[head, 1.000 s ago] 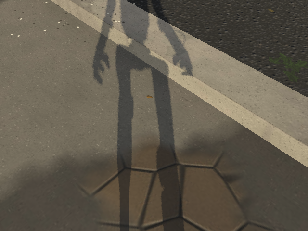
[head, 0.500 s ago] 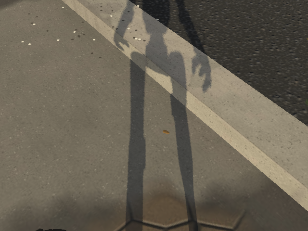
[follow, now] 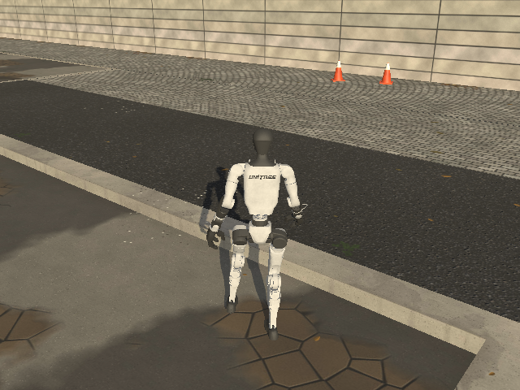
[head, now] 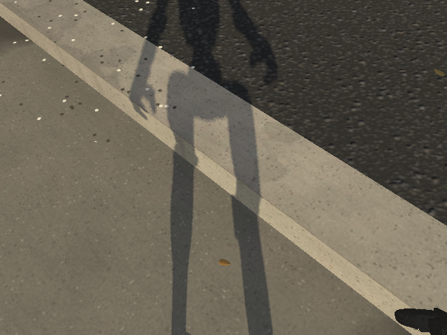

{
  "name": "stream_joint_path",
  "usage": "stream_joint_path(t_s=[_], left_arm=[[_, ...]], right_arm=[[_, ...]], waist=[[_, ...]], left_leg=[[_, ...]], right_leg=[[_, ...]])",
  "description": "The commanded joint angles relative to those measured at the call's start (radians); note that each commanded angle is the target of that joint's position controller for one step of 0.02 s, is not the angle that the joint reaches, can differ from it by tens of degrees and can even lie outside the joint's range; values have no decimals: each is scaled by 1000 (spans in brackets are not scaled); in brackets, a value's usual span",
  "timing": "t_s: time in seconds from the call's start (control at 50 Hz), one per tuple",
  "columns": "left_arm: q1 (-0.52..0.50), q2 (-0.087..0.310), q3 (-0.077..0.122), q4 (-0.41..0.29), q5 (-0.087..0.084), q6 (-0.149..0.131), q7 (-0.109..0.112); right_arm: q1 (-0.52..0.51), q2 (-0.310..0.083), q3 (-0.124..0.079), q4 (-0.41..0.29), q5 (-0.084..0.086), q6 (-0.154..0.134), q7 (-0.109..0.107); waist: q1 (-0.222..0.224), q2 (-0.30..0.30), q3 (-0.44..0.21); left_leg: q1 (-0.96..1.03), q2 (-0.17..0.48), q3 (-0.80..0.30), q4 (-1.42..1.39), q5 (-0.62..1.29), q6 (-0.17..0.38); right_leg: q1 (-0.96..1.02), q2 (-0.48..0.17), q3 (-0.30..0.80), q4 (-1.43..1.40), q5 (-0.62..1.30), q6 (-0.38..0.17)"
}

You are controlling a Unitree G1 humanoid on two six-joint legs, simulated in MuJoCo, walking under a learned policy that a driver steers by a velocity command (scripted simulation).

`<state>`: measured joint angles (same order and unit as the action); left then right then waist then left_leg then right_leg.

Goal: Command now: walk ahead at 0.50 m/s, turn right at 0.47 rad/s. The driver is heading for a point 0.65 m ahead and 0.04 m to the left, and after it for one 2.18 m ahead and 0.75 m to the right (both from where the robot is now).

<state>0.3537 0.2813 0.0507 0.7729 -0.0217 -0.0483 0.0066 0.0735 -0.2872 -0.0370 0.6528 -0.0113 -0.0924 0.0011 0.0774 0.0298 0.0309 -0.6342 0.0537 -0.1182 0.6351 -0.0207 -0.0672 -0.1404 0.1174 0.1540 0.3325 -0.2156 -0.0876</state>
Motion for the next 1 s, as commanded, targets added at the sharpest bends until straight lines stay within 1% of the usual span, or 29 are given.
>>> stream_joint_path(t_s=[0.02, 0.1, 0.12, 0.14, 0.16, 0.18, 0.2, 0.22, 0.24, 0.26, 0.3, 0.34, 0.4, 0.46, 0.52, 0.58, 0.62, 0.64, 0.66, 0.68, 0.7, 0.72, 0.74, 0.76, 0.8, 0.84, 0.92, 0.96, 1.0], left_arm=[[32, 174, 48, -42, -7, -1, 15], [46, 162, 46, -24, 2, 8, 18], [31, 157, 45, -26, 3, 9, 15], [21, 131, 35, -33, 8, 7, 10], [14, 92, 17, -54, 26, 3, 8], [168, 27, -5, -55, 3, -11, 5], [146, 109, 5, -41, -8, -19, 6], [26, 162, 21, -56, -12, -23, 4], [-50, 153, 18, -74, -2, -26, 4], [-92, 141, 20, -85, 14, -32, 1], [-78, 110, 17, -84, 16, -31, -4], [-82, 76, 8, -86, 18, -27, -7], [-182, 48, -8, -115, 27, -30, -10], [-279, 40, -15, -133, 20, -38, -19], [-361, 56, -12, -158, 9, -45, -28], [-364, 79, -6, -164, 12, -47, -40], [-230, 122, 18, -129, 23, -51, -34], [-87, 168, 39, -97, 29, -52, -25], [70, 263, 59, -81, 45, -45, -13], [103, 264, 62, -60, 39, -35, -20], [69, 184, 44, -60, 27, -34, -20], [-7, 146, 30, -67, 22, -36, -20], [-74, 110, 18, -71, 27, -41, -24], [-119, 90, 13, -70, 34, -46, -24], [-135, 84, 12, -48, 38, -59, -28], [-120, 109, 18, -27, 34, -63, -27], [-70, 137, 28, -4, 28, -46, -13], [-37, 153, 32, 6, 19, -37, -6], [4, 167, 38, 21, 15, -27, -2]], right_arm=[[-115, -68, -16, -88, 13, -26, 10], [-91, -98, -29, -80, 13, -41, 21], [-33, -109, -37, -64, 10, -44, 17], [67, -139, -53, -41, 1, -49, 11], [227, -191, -67, -25, -9, -49, 3], [322, -267, -92, 24, -5, -34, 10], [332, -182, -75, 30, 24, -29, 17], [281, -128, -60, 26, 25, -26, 15], [230, -115, -51, 18, 12, -20, 15], [201, -98, -45, 24, 6, -17, 18], [181, -81, -37, 31, 0, -18, 20], [190, -95, -40, 46, 13, -21, 20], [204, -140, -52, 62, 20, -14, 12], [239, -160, -54, 84, 27, -6, 8], [298, -170, -54, 117, 36, 4, 6], [312, -183, -57, 135, 37, 20, -1], [293, -185, -53, 136, 38, 29, -6], [287, -157, -39, 129, 30, 29, -8], [326, -65, -7, 98, -6, 17, -7], [420, -24, 5, 105, 27, 3, -4], [331, -142, -25, 111, 55, 0, -2], [260, -155, -32, 87, 60, 2, -1], [234, -140, -31, 89, 47, 12, -5], [239, -127, -35, 92, 36, 24, -10], [265, -85, -29, 100, 26, 40, -10], [246, -60, -23, 89, 12, 42, -10], [90, -30, -8, 44, 2, 28, 1], [18, -16, 0, 30, 7, 22, 9], [-17, -24, 0, 24, 18, 21, 14]], waist=[[7, -113, -32], [-15, -151, -27], [-50, -156, -45], [-98, -141, -120], [-168, -53, -261], [-119, 260, -370], [-144, 205, -303], [-163, 97, -156], [-147, 21, -86], [-129, 3, -29], [-91, 57, -32], [-82, 69, -36], [-104, 47, -20], [-138, 41, -9], [-162, 43, -1], [-138, 53, -10], [-51, 45, -84], [22, 29, -177], [46, -154, -335], [16, -324, -403], [42, -168, -256], [16, -148, -136], [-17, -106, -74], [-48, -123, -31], [-90, -131, -22], [-106, -115, -17], [-68, -78, 4], [-44, -90, 11], [-30, -122, 10]], left_leg=[[139, -66, 49, -104, 98, -2], [182, -55, 45, -173, 1, 56], [265, -65, 66, -213, -13, 85], [433, -38, 55, -221, -4, 127], [691, 111, -101, -186, -8, 198], [1010, 311, -527, -247, -198, 369], [980, 337, -667, -328, -424, 366], [858, 292, -532, -348, -424, 324], [743, 248, -413, -365, -314, 300], [654, 209, -334, -390, -193, 298], [569, 158, -234, -426, -50, 286], [531, 147, -168, -454, 29, 299], [503, 137, -91, -486, 81, 301], [480, 110, -19, -486, 98, 274], [533, 136, -21, -461, 108, 262], [607, 173, -35, -402, 170, 240], [593, 134, -5, -221, 417, 207], [494, 84, 26, -29, 374, 173], [228, -15, 70, 319, -58, 122], [-27, -112, 8, 528, -591, 99], [-112, -56, -42, 615, -549, 99], [-136, -16, -19, 602, -447, 103], [-100, 21, 0, 570, -369, 93], [-61, 42, 2, 534, -314, 79], [24, 57, 22, 512, -259, 62], [-6, 65, 51, 469, -211, 40], [-17, 55, 77, 202, -38, 15], [65, 20, 93, 58, 45, 9], [120, -2, 94, 3, 67, 7]], right_leg=[[-66, -217, 183, -66, 155, -118], [59, -276, 250, 27, 224, -92], [62, -261, 238, 79, 318, -79], [37, -213, 201, 201, 409, -54], [-87, -158, 133, 457, 278, -23], [-443, -8, 11, 773, -225, 50], [-589, -62, 40, 900, -341, 55], [-630, -101, 40, 933, -255, 55], [-613, -139, -4, 911, -185, 58], [-604, -167, -27, 854, -140, 65], [-526, -202, -51, 777, -97, 75], [-507, -211, -81, 698, -84, 91], [-502, -219, -106, 510, 41, 109], [-424, -191, -129, 327, 205, 110], [-398, -169, -132, 244, 252, 100], [-343, -147, -137, 198, 170, 66], [-117, -108, -165, 129, 144, 24], [107, -162, -123, 124, 176, -13], [438, -416, 158, 173, 282, -96], [542, -560, 515, 44, 61, -208], [419, -515, 453, -8, -101, -167], [286, -480, 318, -44, -104, -134], [167, -433, 223, -85, -54, -114], [81, -401, 145, -123, 1, -103], [-23, -361, 71, -171, 128, -117], [-28, -357, 35, -183, 276, -148], [-7, -320, -32, -181, 371, -132], [-29, -296, -60, -176, 327, -110], [-18, -315, -35, -157, 276, -103]])
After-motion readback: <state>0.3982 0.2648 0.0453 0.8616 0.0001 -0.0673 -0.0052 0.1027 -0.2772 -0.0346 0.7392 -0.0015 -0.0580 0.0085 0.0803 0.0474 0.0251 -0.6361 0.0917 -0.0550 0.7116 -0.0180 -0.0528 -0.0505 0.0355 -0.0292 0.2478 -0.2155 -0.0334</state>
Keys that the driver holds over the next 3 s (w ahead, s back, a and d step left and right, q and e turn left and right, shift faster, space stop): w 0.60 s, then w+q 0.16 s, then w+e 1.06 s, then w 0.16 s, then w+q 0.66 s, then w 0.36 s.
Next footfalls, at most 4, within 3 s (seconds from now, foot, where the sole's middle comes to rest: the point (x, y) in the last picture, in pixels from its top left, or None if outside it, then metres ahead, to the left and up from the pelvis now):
0.14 left None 0.26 0.14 -0.78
0.64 right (303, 326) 0.49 -0.13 -0.78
1.12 left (230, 243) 0.75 0.10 -0.78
1.62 right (325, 183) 0.92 -0.20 -0.65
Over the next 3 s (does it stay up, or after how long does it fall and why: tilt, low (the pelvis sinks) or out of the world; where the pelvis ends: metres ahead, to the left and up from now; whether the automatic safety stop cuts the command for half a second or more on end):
stays up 1.50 -0.45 0.13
